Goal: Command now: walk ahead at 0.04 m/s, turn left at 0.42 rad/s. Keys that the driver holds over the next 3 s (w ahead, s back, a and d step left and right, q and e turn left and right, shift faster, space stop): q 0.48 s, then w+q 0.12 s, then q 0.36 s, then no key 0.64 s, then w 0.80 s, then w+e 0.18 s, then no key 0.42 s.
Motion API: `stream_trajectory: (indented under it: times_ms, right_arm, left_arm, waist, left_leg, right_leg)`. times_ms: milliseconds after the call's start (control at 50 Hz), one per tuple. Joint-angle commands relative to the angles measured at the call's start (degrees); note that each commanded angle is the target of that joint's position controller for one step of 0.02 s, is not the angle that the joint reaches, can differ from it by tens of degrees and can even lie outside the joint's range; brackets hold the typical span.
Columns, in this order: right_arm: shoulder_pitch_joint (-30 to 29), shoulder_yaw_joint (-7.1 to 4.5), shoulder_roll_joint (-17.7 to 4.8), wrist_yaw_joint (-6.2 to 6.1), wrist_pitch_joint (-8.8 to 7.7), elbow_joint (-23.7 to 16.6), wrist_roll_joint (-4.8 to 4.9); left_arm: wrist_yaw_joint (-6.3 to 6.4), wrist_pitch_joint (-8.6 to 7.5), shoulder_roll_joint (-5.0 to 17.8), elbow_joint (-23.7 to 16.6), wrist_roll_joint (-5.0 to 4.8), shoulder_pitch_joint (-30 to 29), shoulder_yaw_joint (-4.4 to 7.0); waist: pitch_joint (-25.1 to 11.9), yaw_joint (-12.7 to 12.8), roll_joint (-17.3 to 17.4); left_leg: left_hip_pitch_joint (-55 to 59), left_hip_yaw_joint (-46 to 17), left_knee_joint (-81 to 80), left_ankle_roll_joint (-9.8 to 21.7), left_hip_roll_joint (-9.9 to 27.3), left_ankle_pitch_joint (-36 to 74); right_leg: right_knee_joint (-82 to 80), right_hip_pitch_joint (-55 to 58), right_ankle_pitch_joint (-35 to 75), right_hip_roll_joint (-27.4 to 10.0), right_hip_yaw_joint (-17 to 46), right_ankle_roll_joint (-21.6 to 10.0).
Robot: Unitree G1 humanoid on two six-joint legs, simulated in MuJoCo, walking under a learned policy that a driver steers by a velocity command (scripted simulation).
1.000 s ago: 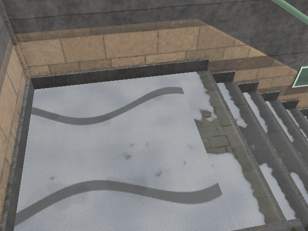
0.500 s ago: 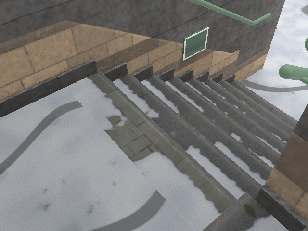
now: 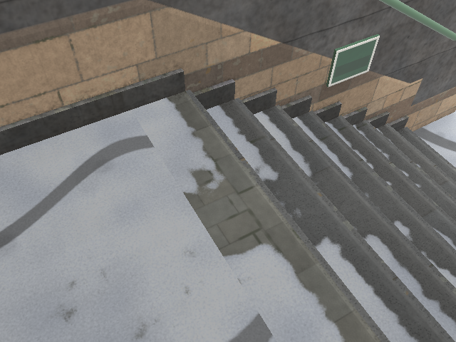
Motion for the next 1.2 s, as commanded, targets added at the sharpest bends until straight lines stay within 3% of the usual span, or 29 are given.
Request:
stream_trajectory:
  times_ms: [20,60,80,100,120,160,200,240,320,440,460,480,500,520,560,620,720,800,820,840,900,940,960,980,1000,1040,1060,1120,1200]
  right_arm:
    - [-4.65,0.08,0.36,-3.56,0.64,-6.34,0.69]
    - [7.54,-2.43,-3.98,-4.15,-0.15,-3.72,2.06]
    - [13.62,-4.64,-16.20,-5.54,-2.25,-3.12,2.84]
    - [21.79,-4.51,-17.24,-3.68,-4.41,-2.41,0.23]
    - [24.45,-4.26,-14.15,-2.07,-5.34,-0.23,0.08]
    - [15.01,-3.57,-11.45,0.76,-3.82,-2.35,4.65]
    - [2.51,-2.73,-10.84,2.72,-1.39,-7.31,3.42]
    - [-2.04,-0.79,-6.95,3.48,-0.50,-9.83,1.29]
    - [-5.78,-0.35,-11.57,2.49,-1.71,-11.74,0.07]
    - [-6.85,-0.92,-14.02,3.07,-2.06,-16.11,2.11]
    - [-10.27,-0.69,-13.15,3.97,-1.30,-17.61,3.04]
    - [-5.92,0.54,-9.15,5.73,0.01,-18.03,2.96]
    - [-3.60,1.50,-6.64,5.87,1.37,-16.84,1.07]
    - [-2.86,1.52,-6.95,4.27,2.31,-17.00,1.41]
    - [-5.58,1.37,-8.82,2.28,3.68,-14.32,-0.93]
    - [-2.41,3.07,-5.57,4.74,2.53,-9.23,-5.15]
    - [-25.71,2.79,-6.13,6.57,0.77,-13.62,-1.03]
    - [-20.82,2.34,-7.05,5.47,3.40,-12.27,-0.92]
    - [-26.50,0.92,-4.90,4.37,4.48,-14.82,12.59]
    - [-26.66,1.98,-2.27,4.03,5.24,-14.51,12.92]
    - [-19.23,0.82,-0.21,4.34,6.37,-10.98,9.65]
    - [4.44,-3.27,-7.44,2.72,6.68,-2.40,7.05]
    - [7.09,-3.76,-13.98,2.06,6.24,-2.21,4.44]
    - [5.04,-3.54,-15.07,1.11,6.72,-4.43,4.24]
    - [1.47,-2.85,-13.95,0.09,7.61,-6.40,3.84]
    - [-8.30,-0.81,-11.43,-0.40,8.68,-6.45,4.34]
    - [-11.27,0.29,-8.50,0.00,8.47,-7.82,4.11]
    - [-14.90,2.40,-7.27,-1.40,8.32,-8.55,3.65]
    - [-8.07,3.94,-5.34,-5.28,9.43,-7.97,3.92]
  left_arm:
    - [3.89,-1.22,11.23,-2.50,-1.78,6.31,3.44]
    - [2.85,-1.40,11.45,-8.16,-0.21,-4.09,3.88]
    - [1.43,-1.66,6.61,-16.29,-0.80,-7.88,2.89]
    - [-0.33,-2.49,8.89,-20.95,-4.38,-18.12,3.29]
    - [-1.18,-2.56,6.56,-22.97,-5.06,-24.40,2.32]
    - [0.31,-1.77,8.23,-20.04,-2.73,-16.74,3.05]
    - [1.91,-0.09,7.14,-17.40,-0.50,-9.46,2.37]
    - [0.99,1.84,3.74,-16.38,0.79,-5.19,0.37]
    - [-0.61,2.69,8.83,-18.22,1.69,0.64,0.77]
    - [1.05,2.59,6.68,-19.89,-0.06,2.10,-0.72]
    - [1.49,1.85,7.28,-17.90,-0.80,8.22,-0.56]
    - [2.15,1.01,13.75,-18.85,-3.83,5.60,0.67]
    - [1.27,0.09,15.43,-18.89,-0.52,4.59,1.22]
    - [-0.06,-0.67,14.36,-18.35,2.67,4.75,0.54]
    - [-0.14,0.62,7.25,-15.21,1.28,3.29,-1.79]
    - [0.62,-0.03,-1.06,-14.36,0.65,0.30,-5.61]
    - [5.08,-1.82,2.54,-4.62,-1.76,24.03,-5.81]
    - [0.75,-2.34,6.44,-4.35,2.09,15.89,-5.19]
    - [2.59,1.03,8.36,-5.52,-6.19,12.23,-1.94]
    - [3.02,2.56,7.08,-4.58,-6.58,13.94,-2.33]
    - [3.76,5.25,3.23,-4.48,-5.64,14.62,-0.94]
    - [3.76,3.97,1.80,-4.53,-4.38,12.01,-0.47]
    - [3.37,2.90,-1.39,-8.29,-3.79,14.10,-1.41]
    - [2.72,1.96,2.19,-13.60,-4.86,12.13,-2.24]
    - [2.96,2.12,4.19,-16.11,-4.80,7.59,-1.89]
    - [4.98,4.60,0.52,-17.30,-5.19,8.91,-2.89]
    - [6.24,6.39,3.05,-16.03,-5.43,8.74,-1.54]
    - [7.25,9.31,1.18,-18.26,-4.45,2.94,-0.85]
    - [5.87,9.97,-2.91,-23.68,-3.26,-3.58,-1.98]
  waist:
    - [-1.45,4.34,-4.98]
    - [-7.47,-2.98,-0.61]
    - [-12.29,-3.77,22.26]
    - [-10.03,-9.84,15.92]
    - [-5.50,-12.97,4.49]
    - [-4.81,-5.06,2.92]
    - [-7.59,2.10,-0.24]
    - [-8.76,5.29,0.75]
    - [-5.83,7.28,0.41]
    - [-8.30,1.95,3.83]
    - [-9.71,4.72,1.50]
    - [-15.32,0.71,-7.47]
    - [-14.09,1.60,-6.46]
    - [-8.86,2.19,0.79]
    - [-7.45,2.08,1.98]
    - [-4.13,-0.12,-2.87]
    - [-0.77,12.04,-6.81]
    - [4.76,4.08,-7.28]
    - [3.95,6.49,-0.69]
    - [2.34,6.07,-0.46]
    - [0.77,4.30,-3.88]
    - [-8.66,-7.05,1.10]
    - [-15.86,-6.06,11.21]
    - [-28.34,-7.10,10.38]
    - [-29.81,-7.10,3.87]
    - [-26.81,1.37,-3.64]
    - [-20.55,2.92,-6.89]
    - [-6.42,3.95,0.66]
    - [-9.24,1.59,4.17]
  left_leg:
    - [-1.93,1.79,-14.62,-0.95,1.92,-3.27]
    - [19.16,4.88,-21.82,2.99,-2.89,19.71]
    - [31.20,-16.89,-36.17,16.49,6.89,64.89]
    - [41.74,-29.78,-34.12,23.82,13.75,77.68]
    - [43.80,-31.58,-31.72,24.07,15.98,71.56]
    - [37.26,-29.38,-28.21,20.95,15.67,61.31]
    - [19.08,-22.39,-27.70,17.70,12.32,61.80]
    - [6.07,-16.90,-27.14,14.02,6.19,59.33]
    - [-7.78,-14.96,-24.26,12.67,1.35,43.60]
    - [16.49,-26.83,-8.96,16.64,4.65,54.36]
    - [10.57,-25.68,-4.01,15.06,2.68,54.01]
    - [-1.09,-19.71,4.10,8.72,-3.44,30.60]
    - [-19.32,-14.21,17.62,3.16,-11.01,-14.24]
    - [-29.64,-19.67,20.05,1.76,-8.46,-11.63]
    - [-35.33,-19.75,14.92,1.05,-2.60,-0.72]
    - [-20.57,-10.78,5.55,3.12,1.74,28.35]
    - [-26.01,-2.03,-26.40,1.49,3.02,41.16]
    - [-8.69,-1.68,-25.90,4.05,1.89,43.06]
    - [-2.77,-5.02,-28.59,4.05,-3.30,47.42]
    - [-1.25,-1.42,-32.66,3.12,-5.17,49.46]
    - [6.66,0.85,-45.61,3.93,-3.83,48.44]
    - [38.70,-0.74,-48.52,9.95,-1.25,65.99]
    - [61.27,-12.39,-28.29,17.40,10.64,99.76]
    - [67.77,-21.95,-26.60,25.35,17.23,89.65]
    - [62.90,-22.49,-30.18,26.53,18.44,77.24]
    - [38.69,-27.37,-39.73,26.03,21.76,40.86]
    - [25.03,-27.45,-42.82,23.39,19.57,23.64]
    - [3.16,-20.57,-43.45,17.71,7.98,11.39]
    - [9.95,-21.45,-40.30,16.92,4.54,11.86]
  right_leg:
    - [-7.27,7.87,35.27,-21.34,15.09,-10.00]
    - [10.06,-5.09,32.40,-14.25,7.54,-4.73]
    - [30.84,-19.78,-9.54,1.08,-2.00,1.72]
    - [41.78,-39.34,-26.25,7.76,7.94,3.26]
    - [37.54,-49.51,-25.18,7.19,15.17,2.97]
    - [32.42,-48.06,-12.56,2.27,19.37,3.19]
    - [34.73,-34.36,0.21,1.70,18.49,5.38]
    - [36.37,-24.55,16.72,3.61,16.97,5.69]
    - [35.98,-9.87,15.10,7.35,11.59,4.01]
    - [8.20,-15.08,1.07,8.73,12.71,4.59]
    - [-0.26,-5.86,9.18,7.70,13.87,0.61]
    - [-7.28,10.08,47.50,-3.68,31.28,-14.17]
    - [-9.15,18.58,67.50,-14.27,44.65,-25.68]
    - [-11.42,15.85,58.67,-21.20,53.30,-28.06]
    - [-9.80,15.94,33.54,-15.44,47.27,-20.88]
    - [-8.39,-2.75,13.61,-3.32,23.99,-11.82]
    - [-0.91,7.78,8.77,-5.61,19.41,-11.19]
    - [-6.11,-8.75,6.02,-13.47,23.92,-10.51]
    - [2.11,-11.68,8.92,-7.84,15.44,-6.59]
    - [5.73,-7.94,8.73,-6.54,11.04,-5.16]
    - [20.56,-2.31,10.43,-7.44,8.21,-3.56]
    - [47.77,-15.78,5.31,-2.73,4.16,-0.19]
    - [76.52,-39.97,-30.98,1.71,5.63,4.09]
    - [82.09,-47.44,-27.19,0.37,15.15,4.78]
    - [84.90,-50.06,-23.49,0.12,16.84,5.41]
    - [78.44,-44.35,-12.09,-1.39,19.71,6.37]
    - [68.66,-40.49,-1.47,-1.16,20.02,5.95]
    - [63.05,-36.35,9.85,2.92,17.51,6.59]
    - [54.71,-38.15,14.72,4.42,17.61,9.56]
Next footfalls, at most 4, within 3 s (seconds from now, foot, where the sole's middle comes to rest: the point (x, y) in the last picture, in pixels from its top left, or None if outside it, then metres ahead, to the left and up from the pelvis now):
0.04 left None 0.02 0.12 -0.74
0.44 right None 0.09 -0.05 -0.75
0.94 left None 0.24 0.28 -0.92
1.44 right None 0.35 0.05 -0.92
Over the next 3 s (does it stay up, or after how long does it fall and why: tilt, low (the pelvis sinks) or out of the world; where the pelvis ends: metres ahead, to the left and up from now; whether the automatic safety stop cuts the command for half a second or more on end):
stays up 0.70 0.49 -0.15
